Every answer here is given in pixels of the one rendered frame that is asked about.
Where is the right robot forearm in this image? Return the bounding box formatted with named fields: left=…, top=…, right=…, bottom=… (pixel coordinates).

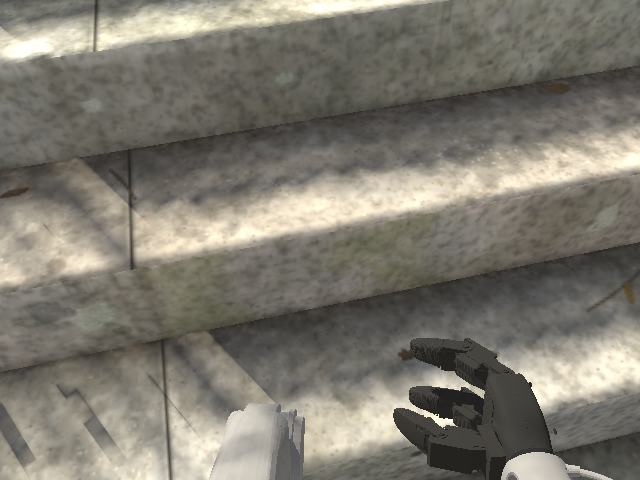
left=501, top=452, right=574, bottom=480

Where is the robot left thigh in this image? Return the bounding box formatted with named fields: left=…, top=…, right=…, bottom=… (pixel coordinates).
left=209, top=403, right=305, bottom=480

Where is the left robot shin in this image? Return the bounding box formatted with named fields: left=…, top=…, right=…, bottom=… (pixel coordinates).
left=224, top=410, right=241, bottom=434

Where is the robot right hand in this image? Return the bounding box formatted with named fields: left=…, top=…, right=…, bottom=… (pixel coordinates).
left=393, top=338, right=557, bottom=480

